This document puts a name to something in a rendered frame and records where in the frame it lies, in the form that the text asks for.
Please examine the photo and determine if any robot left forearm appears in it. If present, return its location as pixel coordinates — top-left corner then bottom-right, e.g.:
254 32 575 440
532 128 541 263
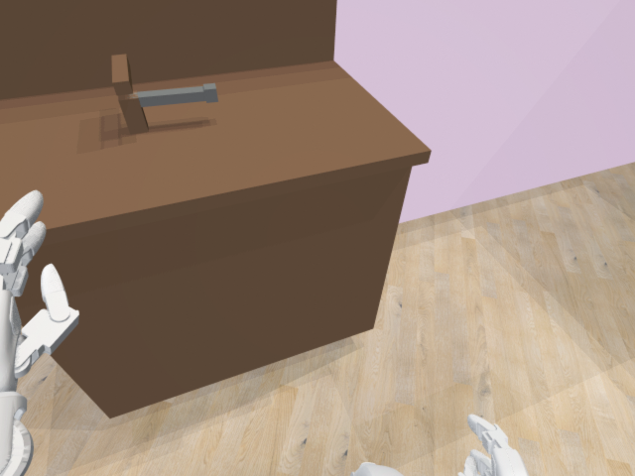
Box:
0 392 34 476

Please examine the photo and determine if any left robot hand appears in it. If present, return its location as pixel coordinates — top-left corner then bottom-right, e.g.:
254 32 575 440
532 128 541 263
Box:
0 190 79 393

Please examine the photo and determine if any right robot hand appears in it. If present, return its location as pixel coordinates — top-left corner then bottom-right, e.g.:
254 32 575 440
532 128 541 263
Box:
458 415 529 476

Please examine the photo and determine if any tap lever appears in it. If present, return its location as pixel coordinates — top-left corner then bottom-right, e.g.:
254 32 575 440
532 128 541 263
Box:
128 83 218 107

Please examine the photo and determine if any counter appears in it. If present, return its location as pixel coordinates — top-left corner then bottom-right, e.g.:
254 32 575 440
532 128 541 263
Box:
0 0 432 418

